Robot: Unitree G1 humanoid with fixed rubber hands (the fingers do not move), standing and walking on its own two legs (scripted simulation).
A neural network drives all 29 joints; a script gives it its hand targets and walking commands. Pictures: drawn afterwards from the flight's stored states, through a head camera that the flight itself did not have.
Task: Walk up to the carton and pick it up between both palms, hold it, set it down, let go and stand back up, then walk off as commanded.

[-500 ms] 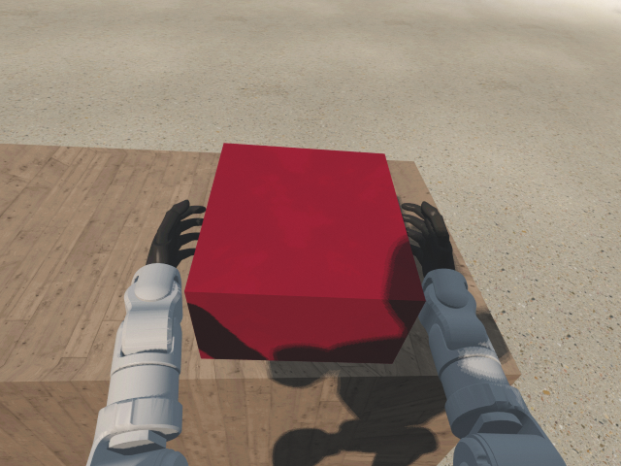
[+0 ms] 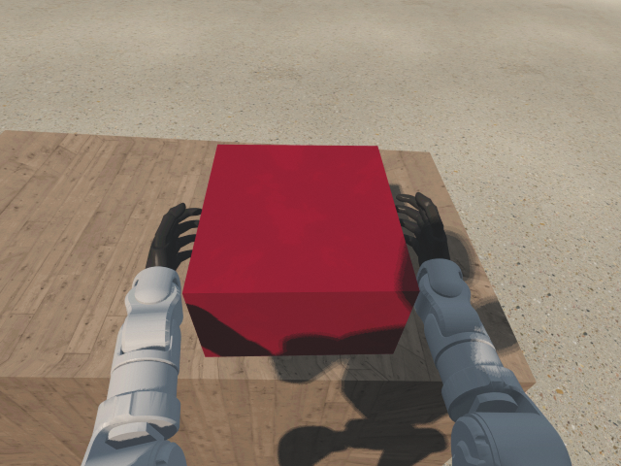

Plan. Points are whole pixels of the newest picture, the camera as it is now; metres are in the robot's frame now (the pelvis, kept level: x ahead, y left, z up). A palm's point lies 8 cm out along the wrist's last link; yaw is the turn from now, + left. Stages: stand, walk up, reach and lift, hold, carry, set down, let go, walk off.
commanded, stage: set down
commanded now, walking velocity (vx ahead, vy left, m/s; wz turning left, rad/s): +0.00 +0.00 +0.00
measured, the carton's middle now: (299, 241) +0.44 +0.03 +0.07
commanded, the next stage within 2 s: none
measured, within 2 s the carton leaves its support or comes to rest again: rests again in 1.90 s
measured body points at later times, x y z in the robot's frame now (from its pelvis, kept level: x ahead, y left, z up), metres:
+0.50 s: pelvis +0.00 +0.00 +0.00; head +0.02 +0.03 +0.45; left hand +0.39 +0.21 +0.06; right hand +0.42 -0.14 +0.09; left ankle +0.02 +0.14 -0.75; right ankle -0.05 -0.10 -0.75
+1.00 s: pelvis +0.00 +0.00 +0.00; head +0.07 +0.02 +0.44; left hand +0.41 +0.20 +0.02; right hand +0.44 -0.15 +0.05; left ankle +0.02 +0.14 -0.75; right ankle -0.05 -0.10 -0.75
